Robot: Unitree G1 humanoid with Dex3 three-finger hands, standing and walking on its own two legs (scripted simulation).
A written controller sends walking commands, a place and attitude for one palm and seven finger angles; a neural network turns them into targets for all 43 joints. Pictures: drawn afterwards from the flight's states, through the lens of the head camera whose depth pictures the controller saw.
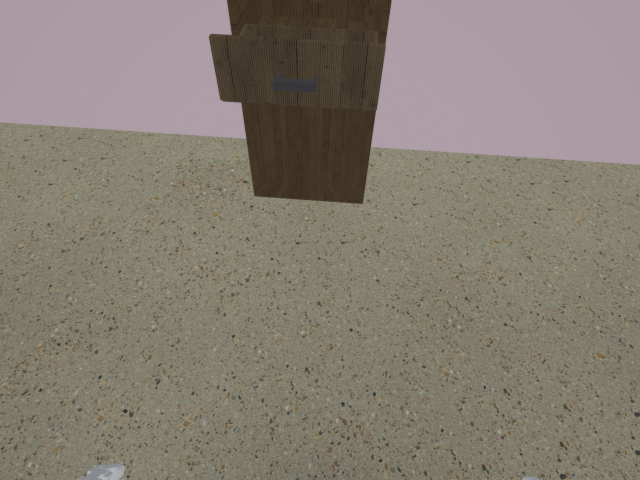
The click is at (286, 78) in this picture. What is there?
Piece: drawer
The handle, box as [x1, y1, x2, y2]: [272, 72, 316, 92]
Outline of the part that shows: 272,81 273,89 315,92 316,89 316,75 313,75 312,80 281,78 280,73 278,72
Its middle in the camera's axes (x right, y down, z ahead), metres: -0.07 -0.43 +1.06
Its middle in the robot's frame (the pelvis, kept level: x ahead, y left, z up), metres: +1.08 +0.12 -0.02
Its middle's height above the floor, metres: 0.74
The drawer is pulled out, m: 0.30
